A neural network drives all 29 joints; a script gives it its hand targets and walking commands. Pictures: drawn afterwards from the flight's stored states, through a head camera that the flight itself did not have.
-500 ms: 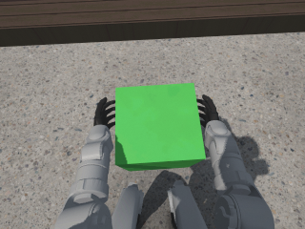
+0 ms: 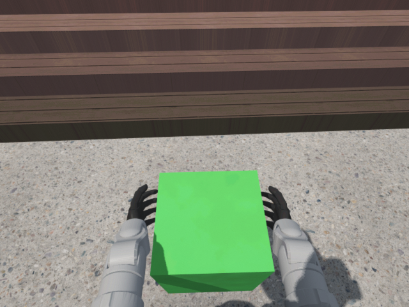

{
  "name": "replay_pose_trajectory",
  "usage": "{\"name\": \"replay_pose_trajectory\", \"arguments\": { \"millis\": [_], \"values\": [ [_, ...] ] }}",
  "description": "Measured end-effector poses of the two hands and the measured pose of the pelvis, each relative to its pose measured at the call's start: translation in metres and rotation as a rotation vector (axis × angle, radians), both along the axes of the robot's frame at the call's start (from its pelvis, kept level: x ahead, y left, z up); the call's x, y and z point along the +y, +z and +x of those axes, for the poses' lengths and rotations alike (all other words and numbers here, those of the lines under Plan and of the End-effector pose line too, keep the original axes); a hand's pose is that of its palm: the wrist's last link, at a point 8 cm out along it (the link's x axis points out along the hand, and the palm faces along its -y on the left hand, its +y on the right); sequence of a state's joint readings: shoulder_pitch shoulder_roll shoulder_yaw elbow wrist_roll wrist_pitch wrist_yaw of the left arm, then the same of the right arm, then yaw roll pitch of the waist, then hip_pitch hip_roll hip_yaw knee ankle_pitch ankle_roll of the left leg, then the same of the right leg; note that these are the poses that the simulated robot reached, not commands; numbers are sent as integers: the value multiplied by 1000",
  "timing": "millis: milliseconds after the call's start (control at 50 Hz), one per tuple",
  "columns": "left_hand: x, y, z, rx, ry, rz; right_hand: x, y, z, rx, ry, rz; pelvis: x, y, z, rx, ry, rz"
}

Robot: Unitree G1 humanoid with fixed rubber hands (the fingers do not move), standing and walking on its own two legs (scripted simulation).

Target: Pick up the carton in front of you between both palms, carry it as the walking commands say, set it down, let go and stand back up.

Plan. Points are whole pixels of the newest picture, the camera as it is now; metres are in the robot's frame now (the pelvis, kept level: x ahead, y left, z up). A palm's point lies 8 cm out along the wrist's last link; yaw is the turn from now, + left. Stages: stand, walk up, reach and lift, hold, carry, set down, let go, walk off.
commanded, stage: reach and lift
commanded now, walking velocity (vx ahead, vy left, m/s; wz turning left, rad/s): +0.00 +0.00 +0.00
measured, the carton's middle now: (209, 236) +0.31 +0.00 -0.10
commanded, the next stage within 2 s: hold in 1.24 s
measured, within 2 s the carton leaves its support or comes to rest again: neither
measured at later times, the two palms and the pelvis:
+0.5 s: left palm (127, 216) +0.29 +0.15 +0.05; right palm (291, 219) +0.28 -0.15 +0.05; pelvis -0.01 +0.00 +0.02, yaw +0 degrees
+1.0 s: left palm (126, 208) +0.29 +0.15 +0.07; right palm (291, 211) +0.29 -0.15 +0.06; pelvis +0.00 +0.00 +0.03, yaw +0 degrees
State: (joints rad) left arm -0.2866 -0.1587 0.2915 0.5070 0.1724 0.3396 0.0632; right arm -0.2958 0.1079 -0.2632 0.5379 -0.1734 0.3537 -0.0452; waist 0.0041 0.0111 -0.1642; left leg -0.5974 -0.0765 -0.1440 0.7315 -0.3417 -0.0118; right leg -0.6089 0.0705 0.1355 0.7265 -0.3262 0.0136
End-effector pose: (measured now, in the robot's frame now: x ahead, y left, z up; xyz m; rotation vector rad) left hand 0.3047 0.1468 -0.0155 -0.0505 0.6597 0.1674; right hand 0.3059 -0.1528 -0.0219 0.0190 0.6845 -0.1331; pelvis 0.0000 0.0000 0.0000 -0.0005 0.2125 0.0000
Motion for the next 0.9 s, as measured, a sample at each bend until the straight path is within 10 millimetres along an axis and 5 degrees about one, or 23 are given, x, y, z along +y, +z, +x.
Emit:
{"name": "replay_pose_trajectory", "arguments": {
  "millis": [260, 560, 900],
  "values": [
    [4, 65, -12, -11, -45, 37, 4, 66, -18, -10, 5, -35, 1, 27, 5, -216, 0, -1],
    [2, 70, -19, 8, -40, 38, 2, 71, -24, 9, 4, -31, -1, 25, -14, -269, 0, 0],
    [2, 79, -12, 8, -52, 56, 2, 80, -16, 8, 18, -49, -2, 30, -1, -278, 2, -1]
  ]
}}
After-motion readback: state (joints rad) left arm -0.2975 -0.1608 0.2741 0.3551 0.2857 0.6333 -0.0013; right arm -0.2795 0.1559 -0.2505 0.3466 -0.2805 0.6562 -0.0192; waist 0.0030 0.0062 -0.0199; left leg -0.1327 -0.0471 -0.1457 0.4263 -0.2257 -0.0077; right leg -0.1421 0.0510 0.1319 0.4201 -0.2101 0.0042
